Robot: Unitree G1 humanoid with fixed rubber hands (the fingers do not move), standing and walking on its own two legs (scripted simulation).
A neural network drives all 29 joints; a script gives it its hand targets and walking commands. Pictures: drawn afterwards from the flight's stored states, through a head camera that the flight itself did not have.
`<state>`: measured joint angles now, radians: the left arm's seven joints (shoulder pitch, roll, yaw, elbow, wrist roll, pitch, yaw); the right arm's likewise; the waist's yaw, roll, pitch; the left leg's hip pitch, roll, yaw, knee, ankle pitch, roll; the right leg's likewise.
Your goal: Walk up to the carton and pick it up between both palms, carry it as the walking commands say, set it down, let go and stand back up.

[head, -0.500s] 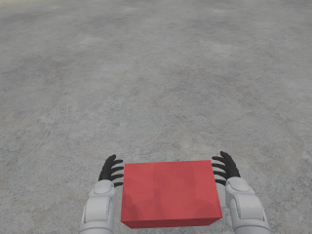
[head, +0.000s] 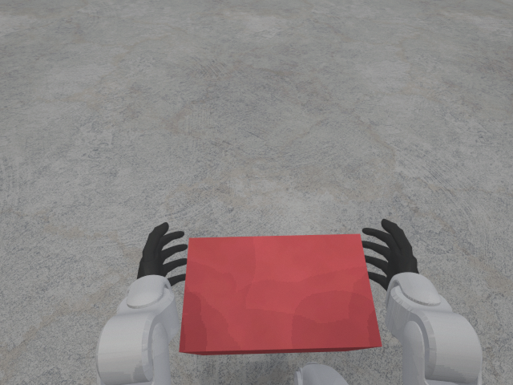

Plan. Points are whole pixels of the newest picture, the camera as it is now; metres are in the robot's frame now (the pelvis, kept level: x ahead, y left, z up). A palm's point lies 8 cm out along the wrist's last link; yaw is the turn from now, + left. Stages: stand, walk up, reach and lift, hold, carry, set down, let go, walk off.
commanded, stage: carry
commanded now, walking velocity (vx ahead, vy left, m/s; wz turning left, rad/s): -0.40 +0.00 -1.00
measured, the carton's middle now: (274, 299) +0.27 +0.00 +0.00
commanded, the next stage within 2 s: none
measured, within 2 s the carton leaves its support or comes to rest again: neither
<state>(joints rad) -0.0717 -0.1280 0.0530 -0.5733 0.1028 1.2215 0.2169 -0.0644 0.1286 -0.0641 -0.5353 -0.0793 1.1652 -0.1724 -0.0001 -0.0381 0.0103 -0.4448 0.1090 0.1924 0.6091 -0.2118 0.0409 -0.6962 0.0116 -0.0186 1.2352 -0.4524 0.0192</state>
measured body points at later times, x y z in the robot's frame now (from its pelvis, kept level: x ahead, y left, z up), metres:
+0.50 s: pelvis -0.20 +0.00 +0.00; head -0.19 -0.02 +0.45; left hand +0.12 +0.02 +0.10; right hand -0.03 -0.27 +0.09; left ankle -0.16 +0.12 -0.68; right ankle -0.13 -0.15 -0.73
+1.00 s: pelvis -0.33 +0.01 +0.00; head -0.33 +0.02 +0.45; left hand -0.03 -0.07 +0.09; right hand -0.26 -0.29 +0.08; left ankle -0.22 +0.11 -0.71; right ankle -0.40 -0.08 -0.73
